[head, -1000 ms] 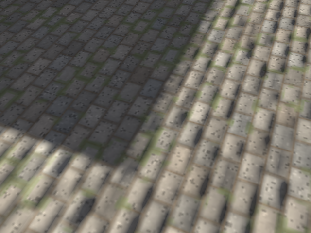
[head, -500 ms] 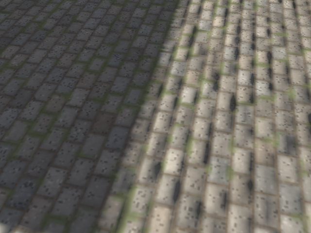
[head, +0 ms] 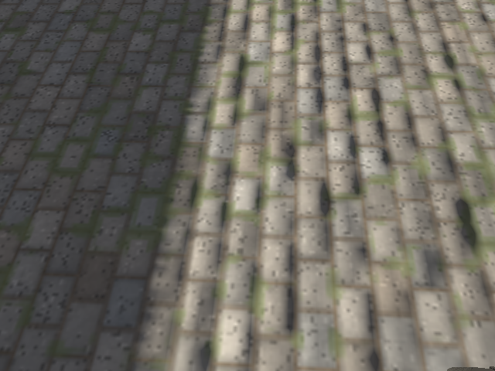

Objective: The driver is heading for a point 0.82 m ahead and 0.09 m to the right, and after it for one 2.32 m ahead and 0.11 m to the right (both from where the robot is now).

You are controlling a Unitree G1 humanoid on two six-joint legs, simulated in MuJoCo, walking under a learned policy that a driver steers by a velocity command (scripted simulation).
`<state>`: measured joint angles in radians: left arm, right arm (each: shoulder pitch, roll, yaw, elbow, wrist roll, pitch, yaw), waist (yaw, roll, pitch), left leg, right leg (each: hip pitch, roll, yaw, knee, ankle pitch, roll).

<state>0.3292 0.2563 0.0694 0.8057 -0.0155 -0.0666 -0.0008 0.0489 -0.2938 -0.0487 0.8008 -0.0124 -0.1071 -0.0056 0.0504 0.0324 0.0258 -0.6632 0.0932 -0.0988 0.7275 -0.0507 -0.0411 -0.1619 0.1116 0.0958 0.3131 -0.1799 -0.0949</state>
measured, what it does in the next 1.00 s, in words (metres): walks ahead, turning right: left foot, then right foot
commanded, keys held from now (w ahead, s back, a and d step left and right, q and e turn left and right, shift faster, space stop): w+e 0.64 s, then w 0.10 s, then w+q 0.26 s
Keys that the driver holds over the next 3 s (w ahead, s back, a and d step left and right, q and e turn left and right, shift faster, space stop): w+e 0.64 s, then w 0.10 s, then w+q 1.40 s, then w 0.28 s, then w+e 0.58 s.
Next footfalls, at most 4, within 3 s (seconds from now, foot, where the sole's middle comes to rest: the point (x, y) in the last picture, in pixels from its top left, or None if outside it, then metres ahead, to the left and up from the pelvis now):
0.18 left None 0.30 0.14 -0.78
0.70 right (357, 364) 0.49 -0.20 -0.78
1.26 left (319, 241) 0.87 -0.12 -0.78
1.74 right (386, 181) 1.11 -0.35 -0.78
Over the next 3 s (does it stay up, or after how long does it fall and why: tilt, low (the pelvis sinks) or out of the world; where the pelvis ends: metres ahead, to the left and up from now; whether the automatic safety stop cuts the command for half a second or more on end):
stays up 1.62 -0.10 -0.01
